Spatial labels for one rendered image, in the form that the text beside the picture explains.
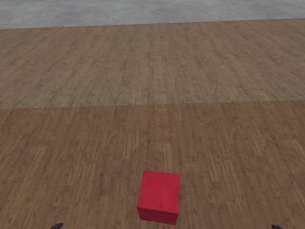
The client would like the carton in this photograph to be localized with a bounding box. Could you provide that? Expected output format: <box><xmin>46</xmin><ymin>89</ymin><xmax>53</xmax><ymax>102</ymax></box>
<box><xmin>136</xmin><ymin>170</ymin><xmax>180</xmax><ymax>225</ymax></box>

